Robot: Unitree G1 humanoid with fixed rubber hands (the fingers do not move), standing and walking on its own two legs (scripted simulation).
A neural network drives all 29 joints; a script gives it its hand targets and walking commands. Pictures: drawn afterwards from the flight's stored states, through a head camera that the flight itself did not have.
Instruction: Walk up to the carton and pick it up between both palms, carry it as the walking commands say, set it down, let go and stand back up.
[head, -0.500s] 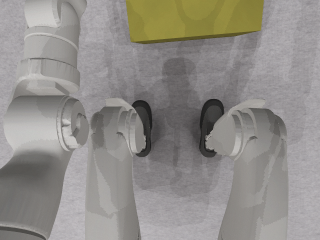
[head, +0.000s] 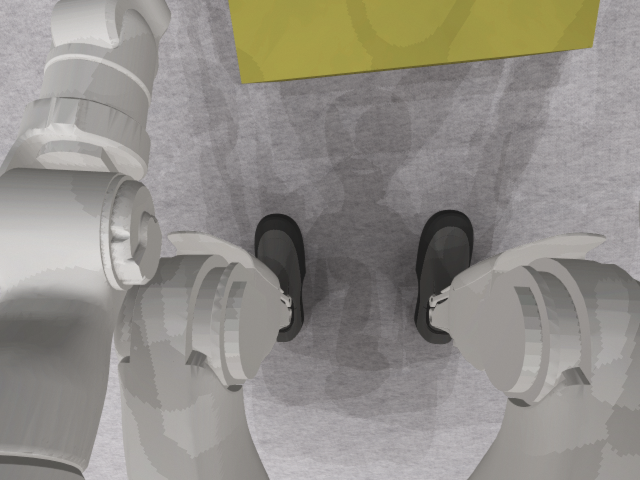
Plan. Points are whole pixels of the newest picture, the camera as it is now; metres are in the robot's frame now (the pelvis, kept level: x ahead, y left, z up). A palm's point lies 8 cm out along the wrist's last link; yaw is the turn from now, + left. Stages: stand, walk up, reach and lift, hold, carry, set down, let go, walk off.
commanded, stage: reach and lift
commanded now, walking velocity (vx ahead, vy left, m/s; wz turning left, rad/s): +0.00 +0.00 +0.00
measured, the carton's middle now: out of the picture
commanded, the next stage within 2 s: none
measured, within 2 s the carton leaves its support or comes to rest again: leaves its support in 1.70 s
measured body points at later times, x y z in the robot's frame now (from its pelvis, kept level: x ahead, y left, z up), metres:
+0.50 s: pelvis +0.00 +0.00 +0.00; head +0.38 -0.03 +0.21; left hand +0.56 +0.17 -0.20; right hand +0.56 -0.24 -0.21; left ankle +0.11 +0.12 -0.32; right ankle +0.11 -0.12 -0.32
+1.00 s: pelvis +0.00 +0.00 +0.01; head +0.39 -0.03 +0.21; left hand +0.56 +0.14 -0.21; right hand +0.56 -0.22 -0.21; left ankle +0.11 +0.12 -0.32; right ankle +0.11 -0.12 -0.32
